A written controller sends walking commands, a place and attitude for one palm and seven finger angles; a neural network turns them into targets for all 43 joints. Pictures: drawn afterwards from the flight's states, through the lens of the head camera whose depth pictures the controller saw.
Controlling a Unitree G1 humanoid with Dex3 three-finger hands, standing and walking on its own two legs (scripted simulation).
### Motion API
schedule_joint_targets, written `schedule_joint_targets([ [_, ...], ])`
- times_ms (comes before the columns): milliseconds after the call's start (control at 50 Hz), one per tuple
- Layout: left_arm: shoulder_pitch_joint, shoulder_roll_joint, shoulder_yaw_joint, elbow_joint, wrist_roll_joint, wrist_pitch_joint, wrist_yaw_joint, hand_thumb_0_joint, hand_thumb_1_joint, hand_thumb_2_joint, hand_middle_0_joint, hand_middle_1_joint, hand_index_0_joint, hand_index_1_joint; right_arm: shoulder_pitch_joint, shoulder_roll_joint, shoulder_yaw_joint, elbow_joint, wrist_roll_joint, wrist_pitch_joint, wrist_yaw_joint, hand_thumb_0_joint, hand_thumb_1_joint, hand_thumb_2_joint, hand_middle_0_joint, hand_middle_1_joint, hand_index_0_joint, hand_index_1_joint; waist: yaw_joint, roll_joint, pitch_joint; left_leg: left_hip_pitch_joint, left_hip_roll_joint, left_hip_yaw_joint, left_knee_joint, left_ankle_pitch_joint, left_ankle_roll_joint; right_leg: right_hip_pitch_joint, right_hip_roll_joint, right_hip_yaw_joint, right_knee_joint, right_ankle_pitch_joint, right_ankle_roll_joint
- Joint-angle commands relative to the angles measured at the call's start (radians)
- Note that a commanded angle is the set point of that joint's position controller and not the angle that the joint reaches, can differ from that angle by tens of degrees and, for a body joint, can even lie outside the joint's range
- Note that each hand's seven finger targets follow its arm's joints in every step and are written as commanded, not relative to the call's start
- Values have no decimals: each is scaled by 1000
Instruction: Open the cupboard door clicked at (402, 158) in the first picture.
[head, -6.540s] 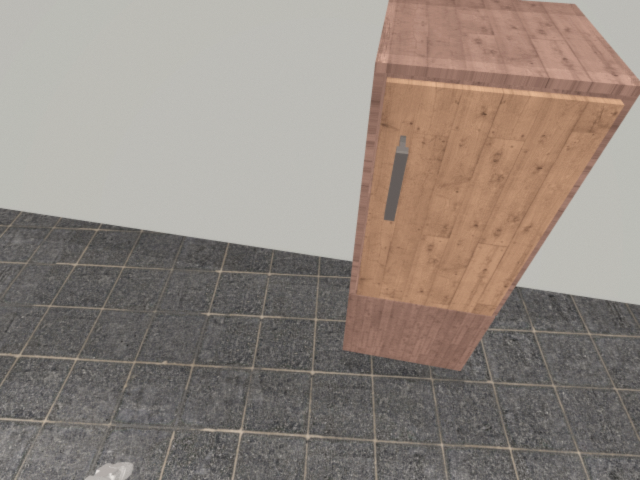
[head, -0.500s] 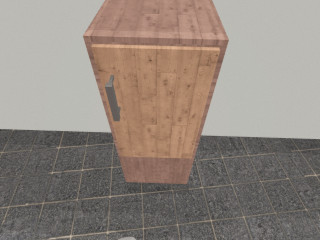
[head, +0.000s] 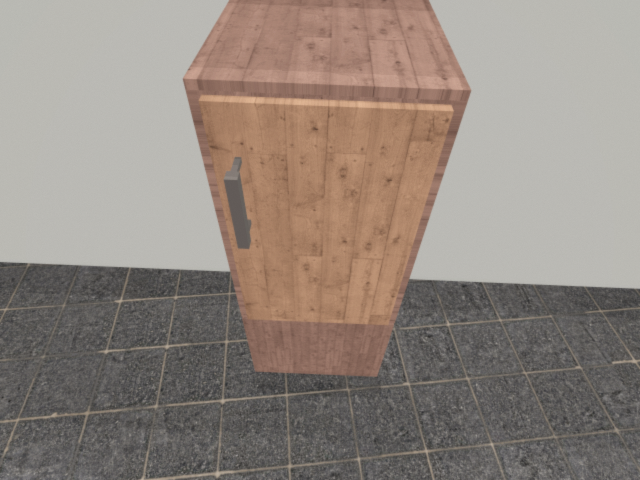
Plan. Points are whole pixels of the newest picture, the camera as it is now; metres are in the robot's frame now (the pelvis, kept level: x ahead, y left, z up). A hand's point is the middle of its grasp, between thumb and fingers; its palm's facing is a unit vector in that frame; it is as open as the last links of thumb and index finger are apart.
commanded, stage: come to a stop and stand still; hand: left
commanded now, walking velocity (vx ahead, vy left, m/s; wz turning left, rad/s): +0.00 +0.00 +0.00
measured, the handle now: (240, 204) +0.52 +0.17 +0.03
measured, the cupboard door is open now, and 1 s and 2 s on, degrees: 0 0 0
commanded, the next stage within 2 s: look again from close up in 1.06 s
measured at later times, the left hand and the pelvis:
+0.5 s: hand out of the picture +0.03 +0.20 -0.17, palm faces -0.01 -0.98 -0.19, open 7.3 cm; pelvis +0.02 +0.04 +0.00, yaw -1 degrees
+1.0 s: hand out of the picture +0.02 +0.17 -0.17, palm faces -0.01 -0.99 -0.15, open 7.3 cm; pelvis +0.04 +0.02 +0.01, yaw -1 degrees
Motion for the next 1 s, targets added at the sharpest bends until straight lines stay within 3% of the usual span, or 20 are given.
schedule_joint_targets([
  [0,-4,95,14,-80,-5,-16,1,0,900,900,-200,-300,-200,-300,45,-100,-1,-65,-8,-32,-2,0,-900,-900,200,300,200,300,-6,107,58,-109,191,-295,-304,-162,-2,-30,-36,81,-42,-105,-33],
  [20,14,82,9,-73,-2,-9,-2,0,900,900,-200,-300,-200,-300,35,-114,-1,-72,-7,-31,-5,0,-900,-900,200,300,200,300,6,65,91,-160,205,-319,-345,-237,7,-8,-26,70,-21,-90,-29],
  [60,30,72,4,-61,2,-8,-7,0,900,900,-200,-300,-200,-300,38,-113,3,-67,-7,-39,-8,0,-900,-900,200,300,200,300,18,26,85,-160,195,-312,-353,-212,9,15,-32,79,-24,-54,-30],
  [180,6,68,-1,-50,-7,-17,-6,0,900,900,-200,-300,-200,-300,103,-108,15,-15,-6,-51,-15,0,-900,-900,200,300,200,300,2,-27,38,-54,177,-290,-341,-93,-17,10,-42,118,-62,-7,-33],
  [220,5,66,-4,-41,-10,-18,-5,0,900,900,-200,-300,-200,-300,117,-107,17,4,-6,-53,-16,0,-900,-900,200,300,200,300,-2,-31,30,-21,179,-286,-342,-61,-30,0,-45,123,-65,0,-32],
  [260,-1,68,-3,-35,-11,-17,-2,0,900,900,-200,-300,-200,-300,130,-103,20,21,-4,-58,-21,0,-900,-900,200,300,200,300,-2,0,16,21,182,-276,-333,52,-48,-6,-44,120,-51,6,-27],
  [320,-1,60,-3,-16,-12,-12,0,0,900,900,-200,-300,-200,-300,139,-96,23,45,-3,-56,-26,0,-900,-900,200,300,200,300,-5,13,27,33,187,-275,-343,56,-60,-16,-40,123,-50,-7,-25],
  [460,3,45,-7,20,-13,-14,3,0,900,900,-200,-300,-200,-300,154,-72,27,91,-1,-60,-33,0,-900,-900,200,300,200,300,-7,0,19,79,182,-235,-299,229,-60,1,-49,135,-68,37,-21],
  [720,21,28,-14,66,-12,-17,3,0,900,900,-200,-300,-200,-300,148,-51,29,137,2,-60,-33,0,-900,-900,200,300,200,300,-10,-10,47,74,160,-200,-292,160,-36,22,-63,147,-104,74,-17],
  [860,29,25,-15,75,-13,-22,5,0,900,900,-200,-300,-200,-300,145,-39,30,147,3,-63,-34,0,-900,-900,200,300,200,300,-9,-24,16,103,152,-172,-254,248,-23,49,-70,151,-116,126,-16],
  [980,31,19,-17,79,-12,-22,4,0,900,900,-200,-300,-200,-300,142,-37,33,156,3,-61,-34,0,-900,-900,200,300,200,300,-9,-22,52,83,150,-174,-268,192,-22,41,-69,153,-126,107,-16],
])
